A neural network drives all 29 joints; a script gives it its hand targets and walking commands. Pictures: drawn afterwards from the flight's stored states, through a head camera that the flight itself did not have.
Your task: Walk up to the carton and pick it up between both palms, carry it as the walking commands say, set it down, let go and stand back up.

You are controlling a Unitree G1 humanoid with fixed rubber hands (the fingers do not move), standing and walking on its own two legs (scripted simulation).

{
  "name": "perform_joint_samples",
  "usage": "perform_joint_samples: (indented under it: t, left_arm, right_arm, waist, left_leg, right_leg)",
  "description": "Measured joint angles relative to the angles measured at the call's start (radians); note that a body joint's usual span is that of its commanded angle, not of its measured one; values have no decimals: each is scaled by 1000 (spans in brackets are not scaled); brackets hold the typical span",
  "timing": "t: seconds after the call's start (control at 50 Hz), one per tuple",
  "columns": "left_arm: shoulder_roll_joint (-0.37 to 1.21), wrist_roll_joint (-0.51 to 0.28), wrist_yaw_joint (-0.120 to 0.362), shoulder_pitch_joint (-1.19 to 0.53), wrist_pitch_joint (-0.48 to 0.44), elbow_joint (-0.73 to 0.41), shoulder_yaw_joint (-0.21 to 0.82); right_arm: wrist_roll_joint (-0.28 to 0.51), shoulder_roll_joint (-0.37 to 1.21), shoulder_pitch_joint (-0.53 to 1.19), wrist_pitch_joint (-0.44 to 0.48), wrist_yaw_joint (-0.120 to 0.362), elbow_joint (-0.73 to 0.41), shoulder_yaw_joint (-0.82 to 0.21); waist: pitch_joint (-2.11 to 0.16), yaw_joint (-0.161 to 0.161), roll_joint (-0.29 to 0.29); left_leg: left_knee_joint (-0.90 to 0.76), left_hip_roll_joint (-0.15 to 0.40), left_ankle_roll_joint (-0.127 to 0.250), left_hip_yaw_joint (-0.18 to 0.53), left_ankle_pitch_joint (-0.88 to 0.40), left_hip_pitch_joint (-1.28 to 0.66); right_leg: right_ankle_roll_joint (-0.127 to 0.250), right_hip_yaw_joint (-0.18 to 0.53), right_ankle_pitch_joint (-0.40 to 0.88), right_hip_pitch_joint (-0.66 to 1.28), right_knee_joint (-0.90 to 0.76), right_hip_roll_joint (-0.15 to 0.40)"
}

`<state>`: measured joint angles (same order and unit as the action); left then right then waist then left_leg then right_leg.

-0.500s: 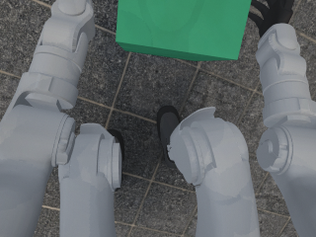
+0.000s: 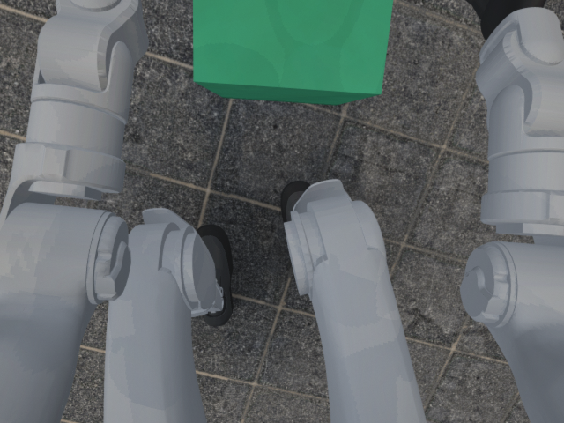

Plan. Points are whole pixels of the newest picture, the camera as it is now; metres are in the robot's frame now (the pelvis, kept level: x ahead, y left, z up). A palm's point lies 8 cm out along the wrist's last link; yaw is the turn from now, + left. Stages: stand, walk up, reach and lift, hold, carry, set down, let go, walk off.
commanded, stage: set down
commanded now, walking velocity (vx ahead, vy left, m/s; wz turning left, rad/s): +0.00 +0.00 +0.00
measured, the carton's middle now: (288, 14) +0.54 -0.12 -0.29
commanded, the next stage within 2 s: let go in 0.90 s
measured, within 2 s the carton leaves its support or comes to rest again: neither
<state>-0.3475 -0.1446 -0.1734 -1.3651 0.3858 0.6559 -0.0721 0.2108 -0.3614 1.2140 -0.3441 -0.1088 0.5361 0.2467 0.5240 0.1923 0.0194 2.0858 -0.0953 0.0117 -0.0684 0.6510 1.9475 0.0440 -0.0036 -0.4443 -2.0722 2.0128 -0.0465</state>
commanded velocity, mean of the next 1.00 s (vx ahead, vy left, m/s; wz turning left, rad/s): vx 0.00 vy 0.00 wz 0.00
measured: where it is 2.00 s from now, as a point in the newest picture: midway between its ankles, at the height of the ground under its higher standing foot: (262, 270)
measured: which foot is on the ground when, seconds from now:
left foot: down 0.00-1.00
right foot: down 0.00-1.00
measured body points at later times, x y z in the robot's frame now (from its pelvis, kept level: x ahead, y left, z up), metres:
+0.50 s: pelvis -0.01 +0.00 +0.13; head +0.35 -0.07 +0.38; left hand +0.59 +0.06 +0.00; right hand +0.49 -0.31 +0.01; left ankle +0.10 +0.10 -0.38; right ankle +0.15 -0.10 -0.39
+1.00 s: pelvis +0.02 +0.00 +0.24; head +0.37 -0.08 +0.50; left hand +0.59 +0.06 +0.10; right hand +0.48 -0.33 +0.11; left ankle +0.10 +0.10 -0.38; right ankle +0.15 -0.10 -0.39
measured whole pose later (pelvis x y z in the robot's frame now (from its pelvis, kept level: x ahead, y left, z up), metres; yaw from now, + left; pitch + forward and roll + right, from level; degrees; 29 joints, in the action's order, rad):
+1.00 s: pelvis +0.02 +0.00 +0.24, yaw -2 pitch +25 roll +4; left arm -0.31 -0.03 -0.10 -1.28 0.40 0.63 -0.20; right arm 0.14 -0.37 1.11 -0.37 -0.03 0.47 0.25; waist 0.52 0.17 0.01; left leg 1.16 -0.10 0.01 -0.01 0.38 1.22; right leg 0.03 0.05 -0.25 -1.31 1.12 -0.06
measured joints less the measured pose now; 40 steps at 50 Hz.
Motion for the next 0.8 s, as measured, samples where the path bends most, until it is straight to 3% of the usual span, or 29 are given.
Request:
perform_joint_samples:
  t: [0.18,0.36,0.8]
  left_arm:
    - [-18,20,18,-45,45,11,-45]
    - [-32,18,37,-30,79,-16,-41]
    - [-23,52,85,48,75,-46,-72]
  right_arm:
    - [43,-42,6,-74,10,-64,-23]
    - [21,-22,27,-107,8,-70,-16]
    - [0,-20,-64,-106,26,-120,4]
  waist:
    - [-1,4,-21]
    - [-1,-13,-27]
    - [-2,-22,-26]
  left_leg:
    - [-170,9,6,-4,-47,-128]
    - [-346,0,1,6,-105,-257]
    - [-795,6,2,34,-228,-621]
  right_leg:
    - [-12,28,36,131,-160,-20]
    - [-14,43,72,269,-323,-15]
    - [-19,68,171,644,-760,-20]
